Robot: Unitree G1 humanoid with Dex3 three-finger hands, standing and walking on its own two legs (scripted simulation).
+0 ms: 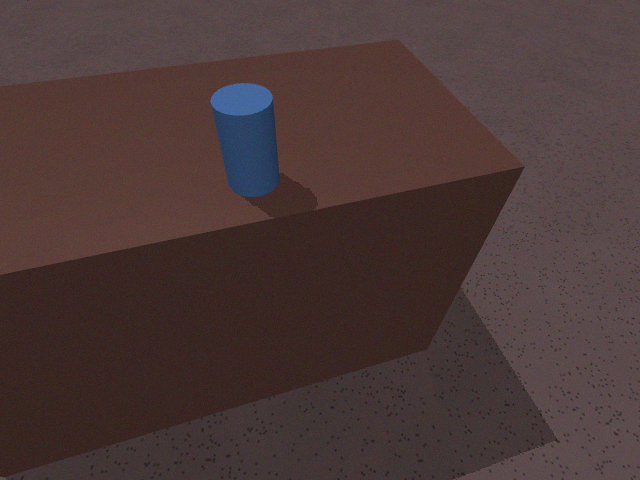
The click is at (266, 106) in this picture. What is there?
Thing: squat round
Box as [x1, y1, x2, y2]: [210, 83, 278, 196]
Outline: 232,84 217,90 212,95 210,100 228,183 231,189 238,194 245,196 262,195 272,190 278,182 278,166 272,96 266,88 260,85 250,83
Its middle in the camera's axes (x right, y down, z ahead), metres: -0.12 -0.16 +0.62
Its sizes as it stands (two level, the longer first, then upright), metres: 0.090 0.090 0.155
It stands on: a support 0.80 m high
